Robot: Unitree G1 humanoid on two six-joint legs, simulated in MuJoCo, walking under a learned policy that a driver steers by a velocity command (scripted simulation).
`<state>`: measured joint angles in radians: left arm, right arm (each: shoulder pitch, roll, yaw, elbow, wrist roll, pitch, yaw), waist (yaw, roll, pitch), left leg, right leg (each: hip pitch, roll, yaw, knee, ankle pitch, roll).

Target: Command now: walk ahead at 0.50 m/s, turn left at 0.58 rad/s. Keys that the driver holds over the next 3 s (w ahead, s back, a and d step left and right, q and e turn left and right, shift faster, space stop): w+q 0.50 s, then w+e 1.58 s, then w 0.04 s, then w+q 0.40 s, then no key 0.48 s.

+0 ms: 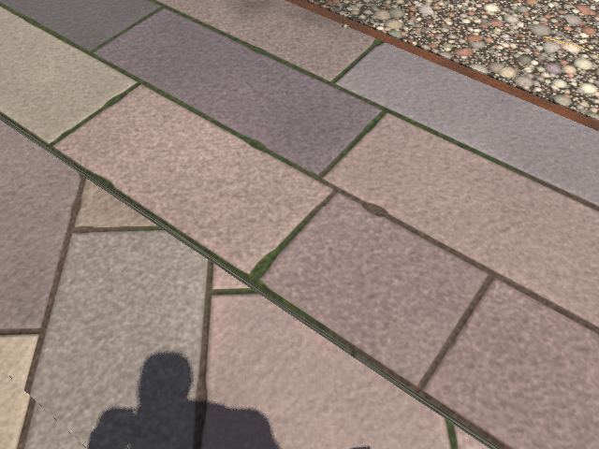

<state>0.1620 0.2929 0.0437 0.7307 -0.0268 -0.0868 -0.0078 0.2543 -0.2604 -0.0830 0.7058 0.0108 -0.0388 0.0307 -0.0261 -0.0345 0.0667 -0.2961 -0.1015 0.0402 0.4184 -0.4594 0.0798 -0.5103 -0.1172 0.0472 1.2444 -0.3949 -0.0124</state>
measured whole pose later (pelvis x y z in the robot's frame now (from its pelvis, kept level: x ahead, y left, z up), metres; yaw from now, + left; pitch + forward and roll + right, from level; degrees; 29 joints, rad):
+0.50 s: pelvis +0.23 -0.02 +0.03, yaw +18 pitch +1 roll -1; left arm 0.44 0.24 0.05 0.84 0.02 -0.09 0.04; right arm 0.09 -0.24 -0.06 0.56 0.03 -0.01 0.03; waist 0.11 0.03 0.02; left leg -0.72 0.07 -0.04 1.02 -0.14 0.00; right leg -0.08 -0.06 -0.21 0.38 -0.30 0.01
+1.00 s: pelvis +0.47 +0.12 +0.03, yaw +11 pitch +0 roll +2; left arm 0.17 0.29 0.07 0.79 -0.03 -0.03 0.00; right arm 0.36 -0.22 -0.08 0.82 -0.02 -0.10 0.00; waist -0.05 -0.05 0.00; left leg -0.02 -0.05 0.20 0.25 -0.25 0.06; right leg -0.77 -0.10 0.09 1.06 -0.05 0.00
